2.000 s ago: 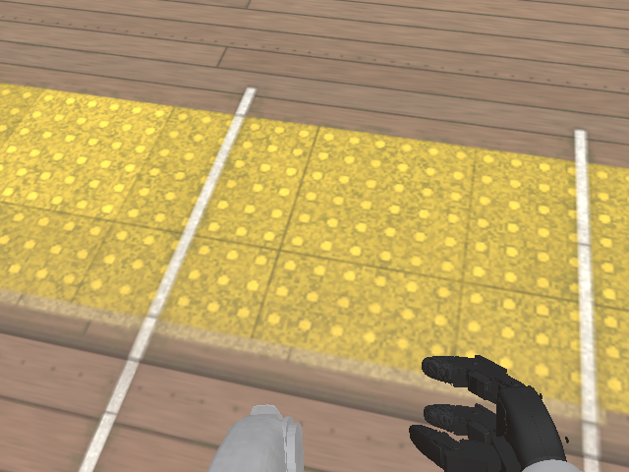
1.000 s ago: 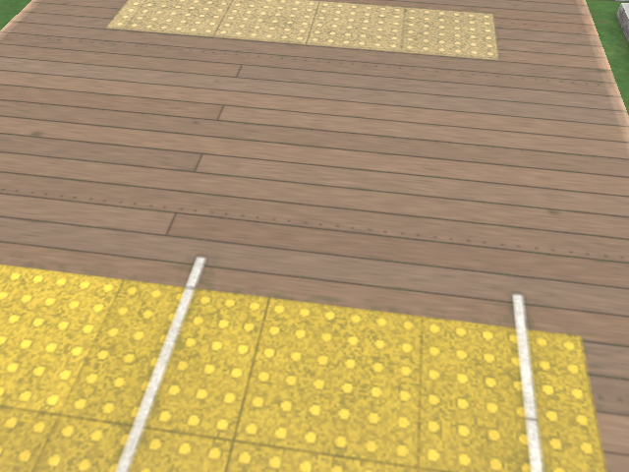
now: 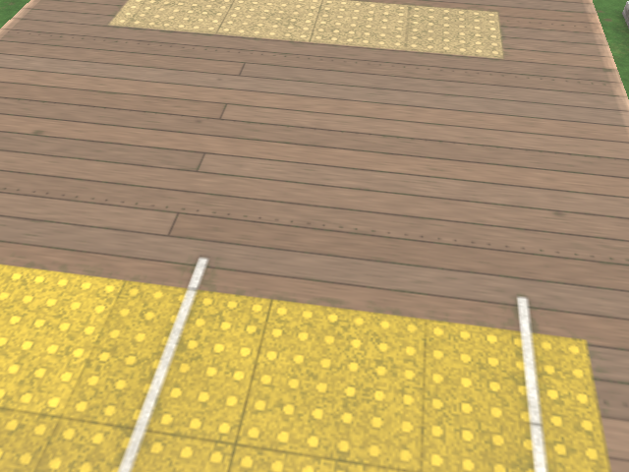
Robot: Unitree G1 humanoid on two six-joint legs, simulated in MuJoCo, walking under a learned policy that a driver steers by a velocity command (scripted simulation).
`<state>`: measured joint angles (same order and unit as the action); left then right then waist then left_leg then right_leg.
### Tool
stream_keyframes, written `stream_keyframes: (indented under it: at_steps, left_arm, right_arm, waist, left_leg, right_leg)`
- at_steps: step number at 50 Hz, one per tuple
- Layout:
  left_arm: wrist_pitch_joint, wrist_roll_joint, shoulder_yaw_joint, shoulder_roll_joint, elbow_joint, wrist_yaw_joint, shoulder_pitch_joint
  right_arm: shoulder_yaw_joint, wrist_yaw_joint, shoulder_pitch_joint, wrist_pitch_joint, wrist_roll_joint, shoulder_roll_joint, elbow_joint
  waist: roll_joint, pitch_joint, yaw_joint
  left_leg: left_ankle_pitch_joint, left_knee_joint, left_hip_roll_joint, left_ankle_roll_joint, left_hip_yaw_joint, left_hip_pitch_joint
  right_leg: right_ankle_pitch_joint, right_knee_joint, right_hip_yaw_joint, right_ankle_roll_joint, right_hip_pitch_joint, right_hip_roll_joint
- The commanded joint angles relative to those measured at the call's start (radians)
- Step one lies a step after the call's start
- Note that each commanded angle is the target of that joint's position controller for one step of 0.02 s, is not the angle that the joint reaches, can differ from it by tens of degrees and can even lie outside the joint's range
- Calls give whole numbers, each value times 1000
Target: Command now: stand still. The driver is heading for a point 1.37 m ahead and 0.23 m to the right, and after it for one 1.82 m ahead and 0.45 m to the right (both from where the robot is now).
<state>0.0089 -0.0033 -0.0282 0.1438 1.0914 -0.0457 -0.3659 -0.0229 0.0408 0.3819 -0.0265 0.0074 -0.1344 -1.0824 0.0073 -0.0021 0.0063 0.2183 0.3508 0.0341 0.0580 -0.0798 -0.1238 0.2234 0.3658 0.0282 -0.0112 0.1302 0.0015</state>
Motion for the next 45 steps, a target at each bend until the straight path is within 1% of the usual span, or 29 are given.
stream_keyframes:
  at_steps: [1,17,19,34,35,36,37,38,39,40,41,42,43,44,45]
  left_arm:
    - [4,0,9,71,-4,-2,-82]
    - [3,1,5,67,11,-3,-94]
    - [4,4,4,66,11,-1,-92]
    - [2,4,0,64,19,-3,-95]
    - [2,3,1,64,20,-3,-99]
    - [0,0,6,73,17,-3,-93]
    - [-2,-4,13,86,5,0,-81]
    - [-5,-13,19,92,-14,7,-56]
    - [-6,-24,21,86,-39,16,-20]
    - [-4,-33,18,68,-65,26,20]
    - [3,-31,21,69,-90,34,58]
    - [11,-27,29,84,-118,41,90]
    - [21,-24,37,95,-137,50,100]
    - [32,-19,45,105,-148,58,94]
    - [40,-15,52,114,-156,65,88]
  right_arm:
    - [10,2,88,-5,0,-75,7]
    - [6,4,108,-7,-1,-72,3]
    - [5,5,103,-6,-2,-73,5]
    - [4,8,112,-6,-2,-74,-4]
    - [6,8,120,-5,-1,-76,-6]
    - [14,7,128,-1,-1,-94,-6]
    - [29,7,151,5,-2,-125,-9]
    - [45,5,188,13,1,-157,-15]
    - [58,2,228,19,3,-174,-22]
    - [66,-2,257,20,5,-176,-29]
    - [69,-7,259,13,12,-163,-30]
    - [72,-10,256,3,20,-158,-27]
    - [77,-13,233,-11,22,-170,-20]
    - [79,-14,204,-24,19,-173,-10]
    - [78,-16,181,-36,14,-166,-4]
  waist:
    - [-8,90,0]
    - [-9,90,-1]
    - [-6,83,1]
    - [-9,90,1]
    - [-12,76,5]
    - [-24,84,11]
    - [-55,95,23]
    - [-98,124,42]
    - [-129,169,60]
    - [-150,207,75]
    - [-141,232,80]
    - [-112,233,79]
    - [-83,214,60]
    - [-60,188,36]
    - [-47,161,19]
  left_leg:
    - [-112,-77,-137,20,127,-34]
    - [-159,-70,-140,22,127,-22]
    - [-171,-63,-139,22,128,-14]
    - [-187,-64,-139,22,129,-14]
    - [-93,-74,-131,28,133,-5]
    - [41,-83,-123,41,146,-6]
    - [230,-96,-131,71,185,-2]
    - [435,-136,-178,111,266,6]
    - [595,-197,-253,155,361,7]
    - [665,-243,-323,197,447,-15]
    - [644,-277,-367,227,501,-37]
    - [589,-300,-392,246,530,-19]
    - [528,-305,-396,250,519,7]
    - [463,-303,-384,237,479,27]
    - [395,-301,-359,213,423,34]
  right_leg:
    - [-116,-56,-84,-38,52,-96]
    - [-131,-48,-80,-34,49,-98]
    - [-136,-48,-79,-34,51,-99]
    - [-135,-48,-77,-32,49,-101]
    - [-75,-44,-72,-35,51,-91]
    - [15,-17,-58,-41,78,-70]
    - [148,50,-29,-49,136,-36]
    - [260,136,3,-52,238,-7]
    - [302,231,44,-54,341,8]
    - [279,315,64,-56,396,-11]
    - [262,410,45,-56,447,-39]
    - [274,508,19,-55,513,-57]
    - [255,564,-7,-56,556,-76]
    - [219,572,-21,-55,563,-91]
    - [179,556,-21,-52,542,-94]
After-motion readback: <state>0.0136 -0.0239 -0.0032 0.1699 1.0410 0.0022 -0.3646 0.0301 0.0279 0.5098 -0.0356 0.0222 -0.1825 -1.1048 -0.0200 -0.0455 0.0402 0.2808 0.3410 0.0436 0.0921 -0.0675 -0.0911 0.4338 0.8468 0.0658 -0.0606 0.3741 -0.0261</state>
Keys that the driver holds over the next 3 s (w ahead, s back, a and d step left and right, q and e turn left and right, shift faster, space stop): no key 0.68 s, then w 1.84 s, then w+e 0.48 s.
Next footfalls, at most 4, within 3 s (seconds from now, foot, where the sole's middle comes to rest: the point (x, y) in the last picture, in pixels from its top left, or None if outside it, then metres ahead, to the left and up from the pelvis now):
1.08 right None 0.19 -0.16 -0.78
1.58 left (324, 469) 0.55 0.00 -0.78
2.14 right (389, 340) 0.87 -0.17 -0.78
2.72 left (319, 246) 1.19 0.01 -0.78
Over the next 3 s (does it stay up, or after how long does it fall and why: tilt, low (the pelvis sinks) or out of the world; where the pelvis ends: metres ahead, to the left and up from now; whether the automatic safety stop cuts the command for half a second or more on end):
stays up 1.16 -0.07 0.00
